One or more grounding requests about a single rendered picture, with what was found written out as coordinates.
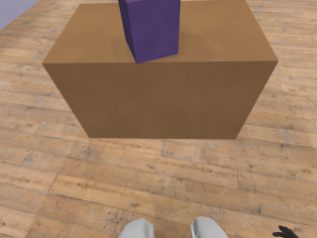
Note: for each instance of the robot left thigh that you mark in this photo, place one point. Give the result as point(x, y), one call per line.
point(138, 229)

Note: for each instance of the right robot hand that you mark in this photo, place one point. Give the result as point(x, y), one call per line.
point(286, 233)

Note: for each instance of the pedestal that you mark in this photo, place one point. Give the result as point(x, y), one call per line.
point(205, 92)

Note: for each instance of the carton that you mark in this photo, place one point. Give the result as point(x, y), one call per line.
point(151, 28)

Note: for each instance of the robot right thigh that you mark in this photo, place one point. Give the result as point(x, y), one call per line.
point(205, 227)

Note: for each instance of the robot thigh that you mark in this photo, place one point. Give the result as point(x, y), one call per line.
point(138, 229)
point(205, 227)

